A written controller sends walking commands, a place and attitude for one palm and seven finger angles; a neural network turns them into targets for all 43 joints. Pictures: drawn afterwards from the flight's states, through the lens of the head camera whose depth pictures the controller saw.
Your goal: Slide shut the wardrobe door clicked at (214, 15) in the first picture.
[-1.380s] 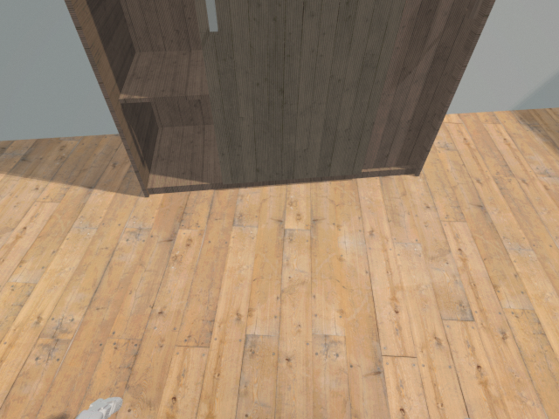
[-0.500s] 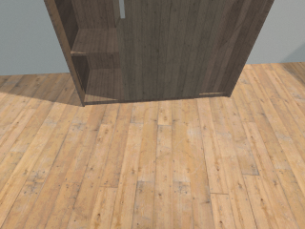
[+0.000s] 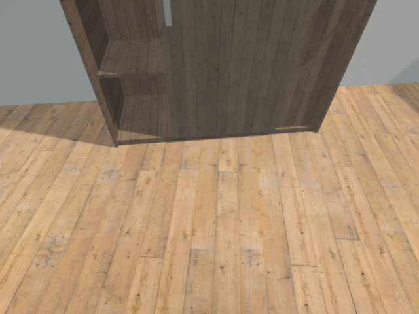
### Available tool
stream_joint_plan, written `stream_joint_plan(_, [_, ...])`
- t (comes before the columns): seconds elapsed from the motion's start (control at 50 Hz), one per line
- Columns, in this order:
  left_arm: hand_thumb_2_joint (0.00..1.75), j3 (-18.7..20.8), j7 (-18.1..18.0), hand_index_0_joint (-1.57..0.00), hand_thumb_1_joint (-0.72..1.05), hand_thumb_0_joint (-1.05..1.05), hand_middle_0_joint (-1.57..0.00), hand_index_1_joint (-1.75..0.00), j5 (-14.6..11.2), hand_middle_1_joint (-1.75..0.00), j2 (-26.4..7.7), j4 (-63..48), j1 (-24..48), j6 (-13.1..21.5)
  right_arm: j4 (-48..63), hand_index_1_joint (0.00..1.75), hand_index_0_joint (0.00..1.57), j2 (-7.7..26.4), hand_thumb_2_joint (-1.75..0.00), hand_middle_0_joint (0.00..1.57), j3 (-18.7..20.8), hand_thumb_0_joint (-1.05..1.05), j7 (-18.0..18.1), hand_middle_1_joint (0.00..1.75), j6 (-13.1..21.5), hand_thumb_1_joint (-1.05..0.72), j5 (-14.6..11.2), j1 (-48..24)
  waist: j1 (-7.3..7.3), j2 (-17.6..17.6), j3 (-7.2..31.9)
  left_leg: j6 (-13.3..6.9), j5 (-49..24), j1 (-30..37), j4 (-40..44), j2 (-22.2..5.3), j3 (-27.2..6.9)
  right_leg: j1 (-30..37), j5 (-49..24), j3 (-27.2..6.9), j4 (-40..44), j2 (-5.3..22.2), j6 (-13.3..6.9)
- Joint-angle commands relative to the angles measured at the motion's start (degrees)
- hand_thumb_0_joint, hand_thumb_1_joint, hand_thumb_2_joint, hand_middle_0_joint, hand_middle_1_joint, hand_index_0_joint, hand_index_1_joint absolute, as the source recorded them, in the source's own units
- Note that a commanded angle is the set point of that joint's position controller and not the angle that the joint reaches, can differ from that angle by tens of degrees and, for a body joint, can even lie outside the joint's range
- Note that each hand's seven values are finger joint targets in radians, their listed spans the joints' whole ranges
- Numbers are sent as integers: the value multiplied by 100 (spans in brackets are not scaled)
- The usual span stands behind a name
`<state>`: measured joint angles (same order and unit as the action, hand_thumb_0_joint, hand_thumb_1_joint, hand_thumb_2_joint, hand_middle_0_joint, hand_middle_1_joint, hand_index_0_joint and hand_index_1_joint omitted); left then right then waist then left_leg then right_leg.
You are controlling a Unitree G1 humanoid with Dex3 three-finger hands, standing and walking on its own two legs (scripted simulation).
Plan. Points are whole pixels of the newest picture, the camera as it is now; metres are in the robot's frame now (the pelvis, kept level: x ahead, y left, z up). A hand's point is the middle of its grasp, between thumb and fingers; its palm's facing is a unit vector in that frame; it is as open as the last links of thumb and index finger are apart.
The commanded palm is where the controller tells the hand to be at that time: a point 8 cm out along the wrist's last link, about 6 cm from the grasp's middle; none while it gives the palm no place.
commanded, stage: look at it before walking up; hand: right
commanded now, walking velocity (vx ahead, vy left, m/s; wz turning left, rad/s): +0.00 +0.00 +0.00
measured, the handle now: out of the picture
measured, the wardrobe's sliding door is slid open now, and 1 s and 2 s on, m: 0.37 0.37 0.37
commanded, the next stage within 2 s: walk to a spot facing it in 0.06 s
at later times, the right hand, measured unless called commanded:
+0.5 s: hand out of the picture +0.07 -0.19 -0.18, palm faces -0.14 +0.97 -0.22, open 7.4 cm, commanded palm none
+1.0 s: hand (279, 282) +0.25 -0.15 -0.19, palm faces -0.25 +0.95 -0.19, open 7.4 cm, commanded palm none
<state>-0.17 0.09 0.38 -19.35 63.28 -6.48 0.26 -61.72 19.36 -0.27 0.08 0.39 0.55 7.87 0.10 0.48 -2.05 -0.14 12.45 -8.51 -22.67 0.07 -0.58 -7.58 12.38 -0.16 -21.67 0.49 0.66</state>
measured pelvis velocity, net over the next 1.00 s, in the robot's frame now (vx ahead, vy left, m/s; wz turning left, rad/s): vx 0.23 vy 0.03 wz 0.38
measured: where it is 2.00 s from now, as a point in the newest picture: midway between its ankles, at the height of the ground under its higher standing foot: (190, 249)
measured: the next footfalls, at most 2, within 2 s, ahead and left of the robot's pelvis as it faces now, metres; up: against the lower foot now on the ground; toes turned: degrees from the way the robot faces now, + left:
right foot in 1.02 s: +0.42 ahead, -0.03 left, +0.00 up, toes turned +17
left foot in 1.62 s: +0.48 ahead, +0.24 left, +0.00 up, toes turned +52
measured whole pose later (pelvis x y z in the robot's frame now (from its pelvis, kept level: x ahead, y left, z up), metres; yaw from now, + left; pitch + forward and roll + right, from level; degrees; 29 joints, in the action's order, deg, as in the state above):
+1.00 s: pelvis +0.23 +0.03 -0.02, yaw +21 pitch +1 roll +1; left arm 2.3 1.7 0.8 -10.3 52.4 -3.9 1.5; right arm -59.0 10.1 2.8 0.6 3.2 1.7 24.4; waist -3.9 0.4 -2.2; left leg -0.6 23.4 -0.1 -22.8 2.4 -6.6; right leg -29.3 12.0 4.0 -38.6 4.5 2.3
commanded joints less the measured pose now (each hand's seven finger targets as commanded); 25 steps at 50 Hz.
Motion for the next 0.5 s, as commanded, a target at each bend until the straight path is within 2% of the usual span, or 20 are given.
stream_joint_plan(0.0, [90, 220, -85, -20, 90, 0, -20, -30, 1, -30, -1175, -364, 237, 153, 360, 30, 20, 1193, -90, 20, 224, 0, 57, 30, 116, -90, 2, -207, -18, -51, 408, -168, -949, 51, 394, -680, -568, 81, -952, -522, 302, 642, -200])
stream_joint_plan(0.14, [90, 216, -80, -20, 90, 0, -20, -30, 4, -30, -1177, -350, 241, 153, 347, 30, 20, 1183, -90, 20, 222, 0, 48, 30, 110, -90, 5, -213, -11, -31, 362, -155, -738, 17, 460, -680, -584, 56, -801, -533, 363, 631, -199])
stream_joint_plan(0.16, [90, 138, -75, -20, 90, 0, -20, -30, 24, -30, -847, -277, 100, 127, 267, 30, 20, 843, -90, 20, 160, 0, 57, 30, 66, -90, -2, -42, -15, -8, 481, -116, -547, 32, 458, -662, -585, 138, -629, -435, 324, 646, -150])
stream_joint_plan(0.18, [90, 84, -71, -20, 90, 0, -20, -30, 49, -30, -573, -233, -81, 82, 213, 30, 20, 587, -90, 20, 107, 0, 57, 30, 1, -90, 4, 149, -25, 36, 457, -107, -187, -61, 403, -619, -633, 151, -310, -323, 189, 619, -104])
stream_joint_plan(0.2, [90, 87, -61, -20, 90, 0, -20, -30, 60, -30, -480, -226, -235, 38, 223, 30, 20, 525, -90, 20, 108, 0, 41, 30, -59, -90, 24, 292, -25, 74, 419, -125, 490, -197, 409, -573, -715, 90, 310, -242, 81, 596, -92])
stream_joint_plan(0.24, [90, 145, -53, -20, 90, 0, -20, -30, 93, -30, -566, -300, -318, -9, 332, 30, 20, 593, -90, 20, 177, 0, -31, 30, -139, -90, 55, 332, -12, 80, -92, -208, 1550, -689, 428, -452, -906, -267, 1442, -218, 121, 583, -129])
stream_joint_plan(0.28, [90, 235, -58, -20, 90, 0, -20, -30, 103, -30, -694, -414, -438, -15, 506, 30, 20, 594, -90, 20, 255, 0, -92, 30, -165, -90, 73, 407, 11, -116, -399, -254, 1984, -1169, 131, -254, -889, -389, 2148, -377, 225, 738, -233])
stream_joint_plan(0.32, [90, 337, -71, -20, 90, 0, -20, -30, 90, -30, -857, -478, -654, 24, 663, 30, 20, 466, -90, 20, 291, 0, -140, 30, -133, -90, 78, 479, 71, -439, -483, -216, 1909, -1705, -626, 29, -598, -163, 2613, -840, 493, 1154, -485])
stream_joint_plan(0.34, [90, 397, -88, -20, 90, 0, -20, -30, 77, -30, -967, -512, -741, 65, 735, 30, 20, 305, -90, 20, 299, 0, -167, 30, -95, -90, 68, 529, 93, -804, -446, -156, 1507, -1958, -1300, 217, -240, 69, 2598, -1213, 743, 1536, -692])
stream_joint_plan(0.36, [90, 457, -100, -20, 90, 0, -20, -30, 60, -30, -1015, -530, -883, 127, 847, 30, 20, 178, -90, 20, 313, 0, -189, 30, -58, -90, 68, 371, 175, -1075, -402, -80, 1341, -2210, -1974, 162, 106, 324, 2092, -1421, 909, 1946, -927])
stream_joint_plan(0.38, [90, 480, -104, -20, 90, 0, -20, -30, 68, -30, -957, -520, -1004, 180, 968, 30, 20, 114, -90, 20, 321, 0, -208, 30, -31, -90, 69, 193, 249, -1096, -379, -37, 1622, -2602, -2348, -11, 120, 694, 1324, -1396, 908, 2102, -1094])
stream_joint_plan(0.4, [90, 494, -106, -20, 90, 0, -20, -30, 69, -30, -898, -517, -1087, 214, 1058, 30, 20, 100, -90, 20, 343, 0, -225, 30, -6, -90, 67, 85, 274, -1066, -379, -21, 1726, -2792, -2483, -172, 88, 859, 751, -1262, 796, 2209, -1161])
stream_joint_plan(0.42, [90, 480, -116, -20, 90, 0, -20, -30, 81, -30, -801, -525, -1102, 236, 1098, 30, 20, 35, -90, 20, 363, 0, -241, 30, 25, -90, 55, 52, 253, -984, -397, -21, 1780, -2645, -2379, -317, 96, 768, 111, -1013, 615, 2221, -1130])
stream_joint_plan(0.44, [90, 472, -119, -20, 90, 0, -20, -30, 103, -30, -734, -529, -1004, 242, 1065, 30, 20, -61, -90, 20, 372, 0, -258, 30, 45, -90, 55, 179, 154, -946, -375, -29, 1709, -2290, -2148, -345, 239, 608, -322, -612, 417, 2112, -988])
stream_joint_plan(0.46, [90, 472, -121, -20, 90, 0, -20, -30, 112, -30, -687, -566, -842, 242, 968, 30, 20, -140, -90, 20, 388, 0, -277, 30, 60, -90, 52, 510, -21, -894, -257, -53, 1460, -1677, -1714, -307, 404, 339, -502, -150, 85, 1933, -786])
stream_joint_plan(0.48, [90, 457, -121, -20, 90, 0, -20, -30, 108, -30, -634, -602, -731, 242, 797, 30, 20, -176, -90, 20, 414, 0, -286, 30, 73, -90, 65, 1001, -262, -671, -62, -89, 870, -720, -1121, -121, 634, -141, -448, 268, -588, 1643, -569])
